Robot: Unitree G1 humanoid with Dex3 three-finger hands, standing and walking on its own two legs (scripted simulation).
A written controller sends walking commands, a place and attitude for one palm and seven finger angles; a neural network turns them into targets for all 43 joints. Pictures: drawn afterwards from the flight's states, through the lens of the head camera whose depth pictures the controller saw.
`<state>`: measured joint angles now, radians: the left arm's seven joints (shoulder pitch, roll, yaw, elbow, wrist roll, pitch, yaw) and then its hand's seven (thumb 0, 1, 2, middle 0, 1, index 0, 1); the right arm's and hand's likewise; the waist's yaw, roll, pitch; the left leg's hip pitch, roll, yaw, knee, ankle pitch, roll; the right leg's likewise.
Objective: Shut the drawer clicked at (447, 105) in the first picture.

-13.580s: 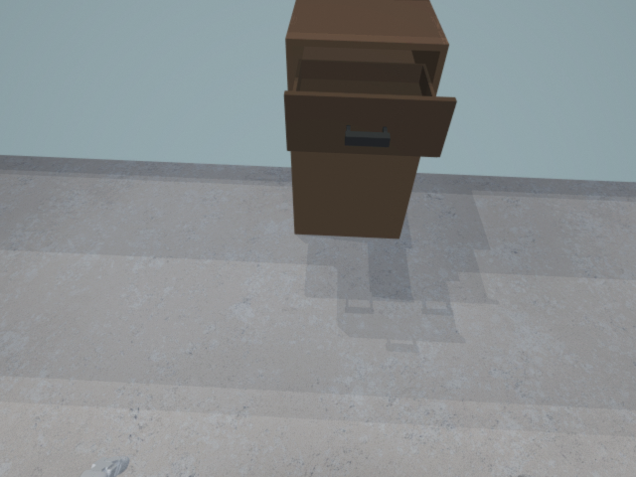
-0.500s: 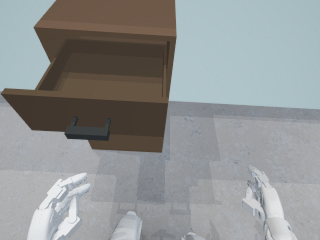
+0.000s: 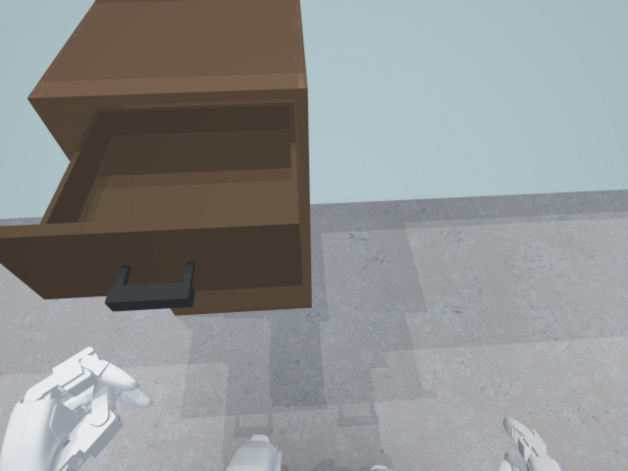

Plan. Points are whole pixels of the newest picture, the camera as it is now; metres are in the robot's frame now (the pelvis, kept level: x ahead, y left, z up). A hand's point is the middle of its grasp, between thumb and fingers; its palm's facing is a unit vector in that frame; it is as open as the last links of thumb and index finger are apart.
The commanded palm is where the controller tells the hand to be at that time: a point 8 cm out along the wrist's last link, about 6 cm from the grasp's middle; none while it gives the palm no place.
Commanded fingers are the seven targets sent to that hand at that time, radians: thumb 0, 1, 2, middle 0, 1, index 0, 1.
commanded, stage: raise the hand and make a fist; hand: left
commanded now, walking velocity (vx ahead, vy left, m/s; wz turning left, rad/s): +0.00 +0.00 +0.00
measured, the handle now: (154, 283) +0.35 +0.25 +0.01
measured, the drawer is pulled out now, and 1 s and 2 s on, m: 0.27 0.27 0.27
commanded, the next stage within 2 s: bring the fist close to the handle in 0.96 s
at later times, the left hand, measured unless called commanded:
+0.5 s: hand (139, 409) +0.17 +0.18 +0.10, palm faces +0.07 -1.00 +0.00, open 3.2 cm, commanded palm +0.14 +0.23 +0.11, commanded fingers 0.00 0.90 0.90 -1.40 -1.60 -1.40 -1.60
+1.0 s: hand (146, 399) +0.18 +0.17 +0.11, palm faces +0.14 -0.99 -0.05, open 3.3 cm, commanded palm +0.14 +0.22 +0.11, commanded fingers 0.00 0.90 0.90 -1.40 -1.60 -1.40 -1.60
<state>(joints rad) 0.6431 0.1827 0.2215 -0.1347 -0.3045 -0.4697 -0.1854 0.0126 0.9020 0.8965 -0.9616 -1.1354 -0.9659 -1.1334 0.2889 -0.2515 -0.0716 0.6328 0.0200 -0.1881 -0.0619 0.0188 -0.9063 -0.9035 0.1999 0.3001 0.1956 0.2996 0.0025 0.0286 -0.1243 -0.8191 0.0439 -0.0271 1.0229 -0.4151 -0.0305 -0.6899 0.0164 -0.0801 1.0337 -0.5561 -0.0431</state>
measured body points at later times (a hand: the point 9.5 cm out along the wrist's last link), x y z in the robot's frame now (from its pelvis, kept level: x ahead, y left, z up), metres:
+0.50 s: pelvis +0.00 +0.04 +0.01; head +0.02 +0.04 +0.46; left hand +0.16 +0.23 +0.10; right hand +0.21 -0.16 -0.04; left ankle +0.05 +0.14 -0.67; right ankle -0.02 -0.09 -0.67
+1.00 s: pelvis +0.01 +0.01 +0.01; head +0.03 +0.00 +0.46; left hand +0.16 +0.22 +0.12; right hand +0.19 -0.22 -0.06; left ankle +0.05 +0.14 -0.67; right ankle -0.02 -0.09 -0.67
